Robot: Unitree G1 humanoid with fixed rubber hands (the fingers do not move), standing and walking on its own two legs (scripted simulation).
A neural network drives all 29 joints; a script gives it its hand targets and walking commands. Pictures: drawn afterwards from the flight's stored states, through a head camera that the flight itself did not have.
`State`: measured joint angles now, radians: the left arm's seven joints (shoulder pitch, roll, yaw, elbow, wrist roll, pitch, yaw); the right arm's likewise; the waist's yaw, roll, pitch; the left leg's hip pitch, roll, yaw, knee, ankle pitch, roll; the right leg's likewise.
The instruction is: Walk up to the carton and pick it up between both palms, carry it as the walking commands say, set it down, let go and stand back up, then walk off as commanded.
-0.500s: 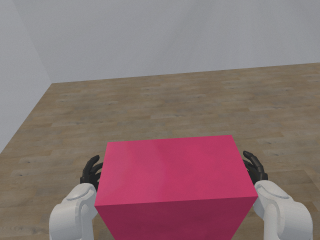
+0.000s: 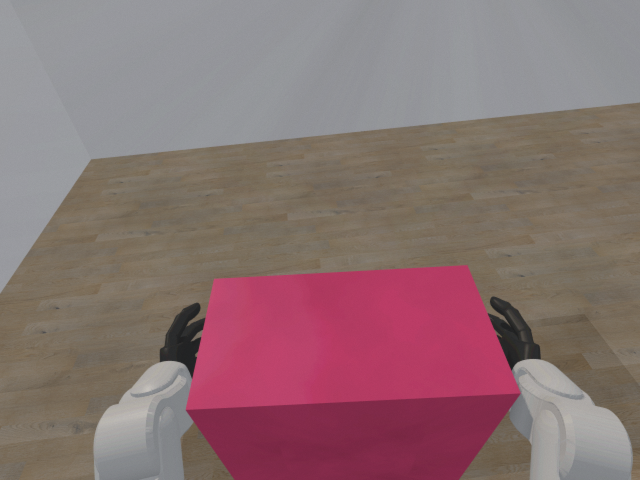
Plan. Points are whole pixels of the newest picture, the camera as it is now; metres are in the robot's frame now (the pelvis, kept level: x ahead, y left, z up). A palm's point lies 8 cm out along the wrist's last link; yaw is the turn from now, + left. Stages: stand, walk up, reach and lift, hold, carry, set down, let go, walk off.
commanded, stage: carry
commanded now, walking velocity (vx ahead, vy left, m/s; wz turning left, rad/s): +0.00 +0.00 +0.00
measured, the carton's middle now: (345, 396) +0.24 +0.00 +0.03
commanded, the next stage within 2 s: none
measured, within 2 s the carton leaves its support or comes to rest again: neither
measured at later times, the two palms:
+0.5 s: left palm (194, 470) +0.14 +0.15 +0.08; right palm (588, 472) +0.14 -0.22 +0.07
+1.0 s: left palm out of the picture +0.11 +0.14 +0.07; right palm out of the picture +0.09 -0.23 +0.07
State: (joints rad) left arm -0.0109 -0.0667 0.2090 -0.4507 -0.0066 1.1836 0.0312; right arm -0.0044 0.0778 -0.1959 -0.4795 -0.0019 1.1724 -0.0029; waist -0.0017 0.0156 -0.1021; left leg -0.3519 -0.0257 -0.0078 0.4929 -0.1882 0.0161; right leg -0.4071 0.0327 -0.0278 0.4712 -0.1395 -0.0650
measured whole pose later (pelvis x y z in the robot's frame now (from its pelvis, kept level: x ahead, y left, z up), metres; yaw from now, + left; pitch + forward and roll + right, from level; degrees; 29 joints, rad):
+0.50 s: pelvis -0.10 -0.03 -0.01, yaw -1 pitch +0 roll +1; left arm 0.00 -0.09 0.22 -0.41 0.01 1.15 0.03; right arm -0.02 0.06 -0.18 -0.41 0.00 1.14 0.00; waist 0.00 0.04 -0.09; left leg -0.46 0.01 -0.04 0.60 -0.26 0.03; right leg -0.39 0.04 -0.03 0.60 -0.22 -0.06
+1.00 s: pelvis -0.14 -0.03 -0.01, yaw -3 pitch +1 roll +0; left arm -0.03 -0.07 0.21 -0.37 0.01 1.09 0.03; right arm -0.02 0.07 -0.20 -0.38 0.00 1.06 0.00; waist -0.01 0.00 -0.07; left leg -0.44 0.01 -0.04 0.53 -0.16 0.01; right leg -0.46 0.02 -0.07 0.53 -0.18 -0.08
